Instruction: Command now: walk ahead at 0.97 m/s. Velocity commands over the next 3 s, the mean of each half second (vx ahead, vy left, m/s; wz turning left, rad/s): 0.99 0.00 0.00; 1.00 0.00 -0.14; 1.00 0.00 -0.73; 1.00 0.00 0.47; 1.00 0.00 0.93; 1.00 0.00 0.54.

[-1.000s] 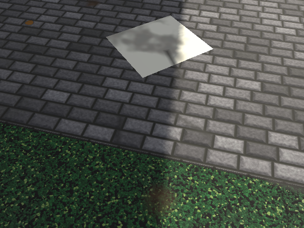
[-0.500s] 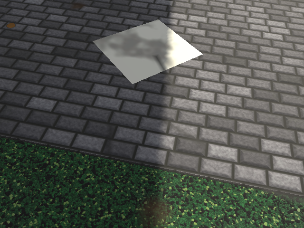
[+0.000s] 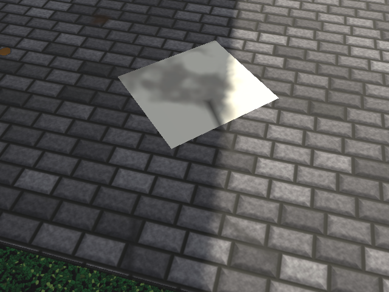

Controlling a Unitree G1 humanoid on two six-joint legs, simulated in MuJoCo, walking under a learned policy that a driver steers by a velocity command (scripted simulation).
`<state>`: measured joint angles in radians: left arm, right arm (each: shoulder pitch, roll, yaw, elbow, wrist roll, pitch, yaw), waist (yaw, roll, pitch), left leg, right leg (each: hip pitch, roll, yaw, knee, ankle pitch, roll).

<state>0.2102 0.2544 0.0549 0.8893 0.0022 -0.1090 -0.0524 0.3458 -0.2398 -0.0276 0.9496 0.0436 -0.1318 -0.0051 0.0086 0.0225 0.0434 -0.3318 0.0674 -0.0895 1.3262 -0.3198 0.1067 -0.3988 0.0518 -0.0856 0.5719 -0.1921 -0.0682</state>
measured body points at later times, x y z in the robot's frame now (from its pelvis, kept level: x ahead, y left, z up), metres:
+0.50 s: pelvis +0.46 +0.04 +0.00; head +0.49 +0.04 +0.45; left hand +0.51 +0.30 -0.14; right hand +0.57 -0.22 -0.12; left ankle +0.55 +0.12 -0.72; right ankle +0.29 -0.11 -0.60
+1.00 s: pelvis +0.94 -0.03 +0.00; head +0.97 -0.03 +0.45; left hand +1.07 +0.24 -0.12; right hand +1.00 -0.29 -0.13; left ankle +0.77 +0.14 -0.60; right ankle +1.03 -0.10 -0.72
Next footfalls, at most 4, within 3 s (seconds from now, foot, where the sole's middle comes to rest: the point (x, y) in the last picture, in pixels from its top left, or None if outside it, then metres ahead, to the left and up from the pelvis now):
0.38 left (168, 254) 0.59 0.12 -0.76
0.88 right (226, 147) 1.07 -0.10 -0.76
1.34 left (195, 79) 1.51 0.04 -0.76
1.76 right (277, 58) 1.69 -0.40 -0.76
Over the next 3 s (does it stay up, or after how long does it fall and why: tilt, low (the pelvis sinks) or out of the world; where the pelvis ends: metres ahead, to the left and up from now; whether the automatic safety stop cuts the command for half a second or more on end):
stays up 2.59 -0.17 0.01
